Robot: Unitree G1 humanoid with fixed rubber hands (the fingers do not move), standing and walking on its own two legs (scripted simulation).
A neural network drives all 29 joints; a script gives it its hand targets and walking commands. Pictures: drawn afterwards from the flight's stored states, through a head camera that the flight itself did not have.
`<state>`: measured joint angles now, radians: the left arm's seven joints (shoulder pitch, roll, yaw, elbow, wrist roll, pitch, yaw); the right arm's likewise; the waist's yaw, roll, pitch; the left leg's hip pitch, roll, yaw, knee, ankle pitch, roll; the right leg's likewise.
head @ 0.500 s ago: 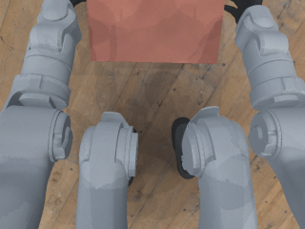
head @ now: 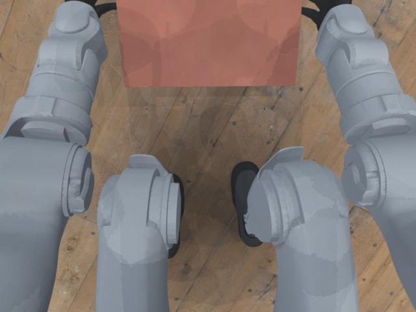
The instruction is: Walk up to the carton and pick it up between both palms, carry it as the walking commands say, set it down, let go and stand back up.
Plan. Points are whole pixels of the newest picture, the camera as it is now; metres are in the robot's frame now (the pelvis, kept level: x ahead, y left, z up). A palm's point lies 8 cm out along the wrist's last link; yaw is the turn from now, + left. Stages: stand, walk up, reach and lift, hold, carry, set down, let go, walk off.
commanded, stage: set down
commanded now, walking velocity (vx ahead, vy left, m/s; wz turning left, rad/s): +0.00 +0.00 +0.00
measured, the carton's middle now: (208, 11) +0.56 -0.02 -0.24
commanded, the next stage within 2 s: none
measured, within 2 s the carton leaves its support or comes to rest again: rests again in 0.24 s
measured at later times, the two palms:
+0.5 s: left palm (84, 2) +0.55 +0.16 -0.16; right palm (331, 10) +0.53 -0.20 -0.16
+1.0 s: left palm (88, 5) +0.56 +0.16 -0.17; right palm (330, 10) +0.53 -0.20 -0.17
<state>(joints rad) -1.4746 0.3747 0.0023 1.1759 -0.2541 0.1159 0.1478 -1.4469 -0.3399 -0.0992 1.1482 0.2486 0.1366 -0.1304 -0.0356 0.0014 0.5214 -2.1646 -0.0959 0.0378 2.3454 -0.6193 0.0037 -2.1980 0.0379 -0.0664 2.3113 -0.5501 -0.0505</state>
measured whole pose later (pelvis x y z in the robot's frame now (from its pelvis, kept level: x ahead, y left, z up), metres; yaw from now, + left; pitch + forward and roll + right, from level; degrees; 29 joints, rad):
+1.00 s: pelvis +0.01 +0.00 -0.01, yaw +0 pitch +28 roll -1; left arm -1.47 0.37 0.05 1.21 -0.22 0.05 0.10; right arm -1.45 -0.36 -0.10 1.24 0.24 0.07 -0.03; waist -0.04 0.00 0.47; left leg -2.23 -0.05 0.06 2.38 -0.64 0.04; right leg -2.25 0.01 -0.08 2.34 -0.58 -0.06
